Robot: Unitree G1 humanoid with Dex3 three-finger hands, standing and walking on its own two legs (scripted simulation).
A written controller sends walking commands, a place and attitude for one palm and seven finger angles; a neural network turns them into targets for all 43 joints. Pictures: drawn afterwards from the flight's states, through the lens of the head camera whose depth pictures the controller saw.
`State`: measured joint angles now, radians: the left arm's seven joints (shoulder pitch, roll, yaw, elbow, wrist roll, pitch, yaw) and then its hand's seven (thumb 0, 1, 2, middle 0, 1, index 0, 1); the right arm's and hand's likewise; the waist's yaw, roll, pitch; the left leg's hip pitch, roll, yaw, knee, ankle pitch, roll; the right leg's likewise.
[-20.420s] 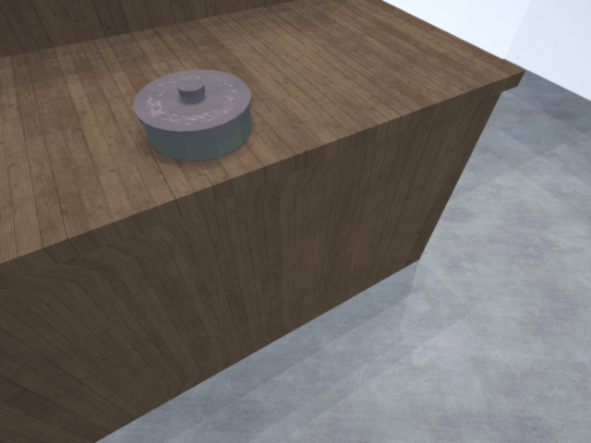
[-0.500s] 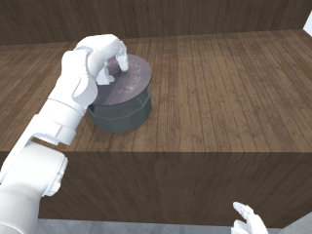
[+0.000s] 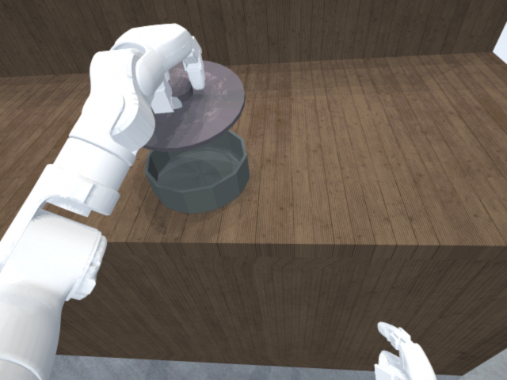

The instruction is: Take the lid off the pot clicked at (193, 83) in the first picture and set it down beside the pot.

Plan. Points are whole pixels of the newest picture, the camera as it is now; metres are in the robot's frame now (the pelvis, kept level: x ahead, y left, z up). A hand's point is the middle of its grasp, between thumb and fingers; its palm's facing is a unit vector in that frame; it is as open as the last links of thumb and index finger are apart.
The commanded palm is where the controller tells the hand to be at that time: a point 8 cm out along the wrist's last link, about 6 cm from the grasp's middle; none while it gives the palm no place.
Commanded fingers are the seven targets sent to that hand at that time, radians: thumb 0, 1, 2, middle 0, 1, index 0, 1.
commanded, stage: lift the lid straight up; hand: left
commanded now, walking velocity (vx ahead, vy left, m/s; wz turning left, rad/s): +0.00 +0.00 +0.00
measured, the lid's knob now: (177, 90) +0.47 +0.13 +0.26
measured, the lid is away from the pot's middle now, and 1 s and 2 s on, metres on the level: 0.00 0.03 0.16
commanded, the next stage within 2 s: move the lid sideways beside the pot in 0.66 s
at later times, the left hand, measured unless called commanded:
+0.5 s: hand (153, 59) +0.43 +0.13 +0.32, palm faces -0.02 -0.04 -1.00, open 7.2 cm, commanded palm +0.40 +0.14 +0.37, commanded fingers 0.00 0.60 1.08 -0.90 -0.95 -0.95 -0.97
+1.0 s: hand (135, 59) +0.44 +0.16 +0.32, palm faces -0.03 -0.05 -1.00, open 7.2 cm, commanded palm +0.41 +0.18 +0.37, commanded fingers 0.00 0.60 1.08 -0.90 -0.95 -0.95 -0.97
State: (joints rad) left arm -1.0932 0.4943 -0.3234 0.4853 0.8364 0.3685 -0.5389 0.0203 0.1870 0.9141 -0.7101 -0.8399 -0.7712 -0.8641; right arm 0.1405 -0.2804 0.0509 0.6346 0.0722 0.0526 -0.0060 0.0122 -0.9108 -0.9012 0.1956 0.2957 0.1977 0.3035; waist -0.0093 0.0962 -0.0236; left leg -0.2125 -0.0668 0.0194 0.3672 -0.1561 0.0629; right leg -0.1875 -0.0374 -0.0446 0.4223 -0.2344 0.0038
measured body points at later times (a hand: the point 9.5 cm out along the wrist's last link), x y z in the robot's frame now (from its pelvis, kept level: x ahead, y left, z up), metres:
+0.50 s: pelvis +0.00 +0.00 +0.00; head -0.01 -0.04 +0.45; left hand +0.42 +0.13 +0.37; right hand +0.18 -0.23 -0.11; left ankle +0.02 +0.08 -0.74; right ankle -0.01 -0.12 -0.74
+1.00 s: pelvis +0.00 +0.00 +0.00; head +0.00 -0.04 +0.45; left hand +0.43 +0.16 +0.37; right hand +0.17 -0.24 -0.11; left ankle +0.02 +0.08 -0.74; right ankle -0.01 -0.12 -0.74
